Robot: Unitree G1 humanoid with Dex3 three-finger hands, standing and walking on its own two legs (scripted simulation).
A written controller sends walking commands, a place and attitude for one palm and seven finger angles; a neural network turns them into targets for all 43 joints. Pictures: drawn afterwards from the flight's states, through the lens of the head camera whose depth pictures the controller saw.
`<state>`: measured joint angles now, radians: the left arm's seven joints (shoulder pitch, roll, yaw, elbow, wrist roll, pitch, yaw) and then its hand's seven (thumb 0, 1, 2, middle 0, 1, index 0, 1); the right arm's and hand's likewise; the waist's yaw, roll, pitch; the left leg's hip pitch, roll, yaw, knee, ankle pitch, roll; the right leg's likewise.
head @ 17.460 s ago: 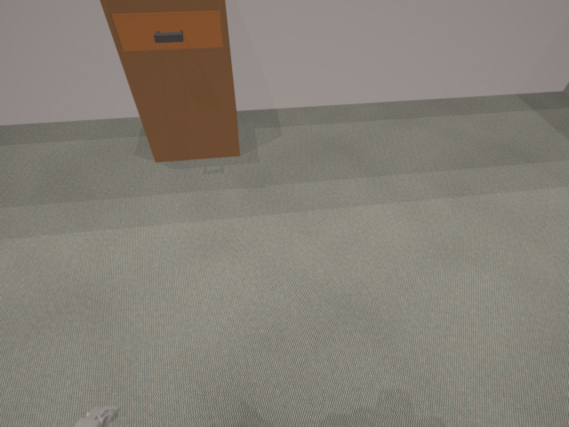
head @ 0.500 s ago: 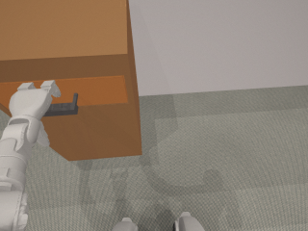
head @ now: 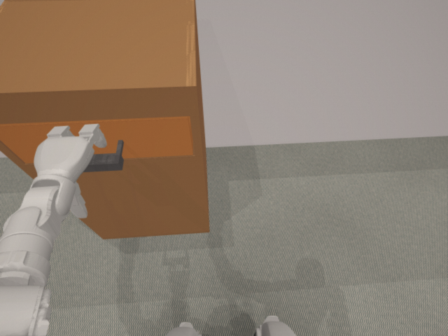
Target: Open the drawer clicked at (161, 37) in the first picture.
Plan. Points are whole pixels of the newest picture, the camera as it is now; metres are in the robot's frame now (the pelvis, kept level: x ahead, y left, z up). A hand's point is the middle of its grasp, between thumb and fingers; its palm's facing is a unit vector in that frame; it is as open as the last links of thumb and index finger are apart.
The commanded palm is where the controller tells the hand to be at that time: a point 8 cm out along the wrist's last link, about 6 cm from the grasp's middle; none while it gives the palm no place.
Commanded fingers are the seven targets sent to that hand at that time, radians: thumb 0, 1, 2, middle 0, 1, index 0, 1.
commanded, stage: move the hooked fingers above the handle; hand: left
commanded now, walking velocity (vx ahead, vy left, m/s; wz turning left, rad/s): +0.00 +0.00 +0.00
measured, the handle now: (98, 154) +0.49 +0.30 -0.05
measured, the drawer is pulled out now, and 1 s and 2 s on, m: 0.00 0.00 0.00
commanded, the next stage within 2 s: none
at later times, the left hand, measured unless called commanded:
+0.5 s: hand (84, 165) +0.42 +0.28 +0.02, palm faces -0.01 -0.04 -1.00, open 13.9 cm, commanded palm +0.40 +0.30 +0.07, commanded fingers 0.00 -0.50 0.30 -0.30 -1.20 -0.30 -1.20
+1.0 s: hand (76, 163) +0.42 +0.30 +0.02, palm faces +0.00 +0.00 -1.00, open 13.9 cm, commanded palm +0.39 +0.30 +0.07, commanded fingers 0.00 -0.50 0.30 -0.30 -1.20 -0.30 -1.20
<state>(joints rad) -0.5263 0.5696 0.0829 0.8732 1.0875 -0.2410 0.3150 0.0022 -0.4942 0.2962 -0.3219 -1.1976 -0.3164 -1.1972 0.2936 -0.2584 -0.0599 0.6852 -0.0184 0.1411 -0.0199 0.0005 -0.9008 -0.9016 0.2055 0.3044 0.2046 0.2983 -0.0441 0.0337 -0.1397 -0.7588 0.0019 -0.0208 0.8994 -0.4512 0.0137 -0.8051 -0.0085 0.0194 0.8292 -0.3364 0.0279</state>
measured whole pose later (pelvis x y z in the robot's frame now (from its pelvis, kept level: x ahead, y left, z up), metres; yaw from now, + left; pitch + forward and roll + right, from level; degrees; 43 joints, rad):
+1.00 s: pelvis +0.00 -0.01 -0.01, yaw -1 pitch +19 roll -1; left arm -0.55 0.61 0.16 0.89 1.10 -0.22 0.36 0.00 -0.49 0.30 -0.32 -1.20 -0.32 -1.20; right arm 0.27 -0.28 -0.05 0.68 -0.03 0.15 -0.01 0.00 -0.90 -0.90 0.20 0.30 0.20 0.30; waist -0.06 0.03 -0.14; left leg -0.80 0.01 -0.01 0.93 -0.46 0.00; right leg -0.87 0.01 0.03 0.88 -0.35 0.02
